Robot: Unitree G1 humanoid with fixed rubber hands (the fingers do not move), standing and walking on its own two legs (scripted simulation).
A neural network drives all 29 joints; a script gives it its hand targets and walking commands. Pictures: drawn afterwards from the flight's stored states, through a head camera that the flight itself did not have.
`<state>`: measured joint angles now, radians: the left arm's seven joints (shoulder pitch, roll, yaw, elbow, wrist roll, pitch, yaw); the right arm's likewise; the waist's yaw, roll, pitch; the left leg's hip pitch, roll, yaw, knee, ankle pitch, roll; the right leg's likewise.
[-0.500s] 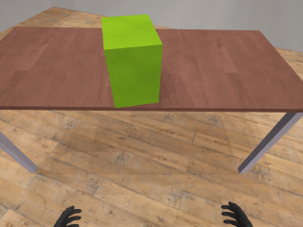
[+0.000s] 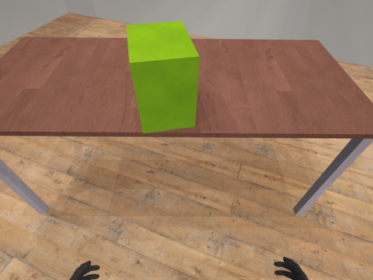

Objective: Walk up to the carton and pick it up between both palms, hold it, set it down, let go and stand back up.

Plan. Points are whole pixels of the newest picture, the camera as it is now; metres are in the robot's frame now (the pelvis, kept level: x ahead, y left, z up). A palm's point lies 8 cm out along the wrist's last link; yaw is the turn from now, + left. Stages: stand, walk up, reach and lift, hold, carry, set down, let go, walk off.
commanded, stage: stand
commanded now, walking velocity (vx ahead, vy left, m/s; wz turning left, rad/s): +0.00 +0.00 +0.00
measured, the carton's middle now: (162, 77) +0.69 +0.07 +0.07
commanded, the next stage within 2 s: none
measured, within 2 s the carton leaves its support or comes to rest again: neither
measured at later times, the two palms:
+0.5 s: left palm out of the picture +0.10 +0.25 -0.09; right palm out of the picture +0.09 -0.25 -0.10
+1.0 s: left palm out of the picture +0.10 +0.25 -0.10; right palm out of the picture +0.10 -0.25 -0.10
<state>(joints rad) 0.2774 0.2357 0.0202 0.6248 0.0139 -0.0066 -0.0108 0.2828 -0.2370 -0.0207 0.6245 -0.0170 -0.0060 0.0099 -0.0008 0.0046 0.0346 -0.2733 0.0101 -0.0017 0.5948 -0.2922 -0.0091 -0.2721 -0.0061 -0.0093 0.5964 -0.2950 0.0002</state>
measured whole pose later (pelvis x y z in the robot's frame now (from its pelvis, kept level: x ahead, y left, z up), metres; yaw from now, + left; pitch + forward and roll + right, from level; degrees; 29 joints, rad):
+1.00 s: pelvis +0.00 +0.00 +0.00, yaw +0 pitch -1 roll +0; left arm 0.31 0.26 0.01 0.66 0.01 0.00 -0.01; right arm 0.31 -0.25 0.00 0.66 -0.01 0.00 0.01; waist 0.00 0.00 0.03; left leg -0.26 0.01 0.00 0.57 -0.28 -0.01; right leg -0.26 -0.01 -0.01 0.57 -0.28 0.00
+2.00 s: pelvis +0.00 +0.00 +0.00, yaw +1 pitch -1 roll +0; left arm 0.32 0.26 0.00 0.71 0.01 0.00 0.00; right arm 0.33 -0.26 0.01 0.70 -0.01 0.00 0.00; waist 0.00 0.00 0.03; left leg -0.26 0.01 -0.01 0.54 -0.26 -0.01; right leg -0.26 -0.01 -0.02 0.54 -0.26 0.00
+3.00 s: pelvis +0.00 +0.00 +0.01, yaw +2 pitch -1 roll +0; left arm 0.34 0.27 0.00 0.76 0.00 0.00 0.00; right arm 0.34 -0.26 0.00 0.75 -0.01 0.00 -0.01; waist 0.00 0.00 0.03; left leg -0.24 0.01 -0.03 0.52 -0.25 -0.02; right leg -0.23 -0.01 -0.03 0.51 -0.25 0.00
